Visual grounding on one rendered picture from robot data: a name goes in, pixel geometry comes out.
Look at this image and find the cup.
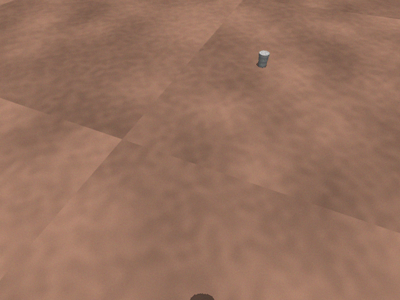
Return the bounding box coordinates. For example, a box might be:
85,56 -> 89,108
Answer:
258,51 -> 270,68

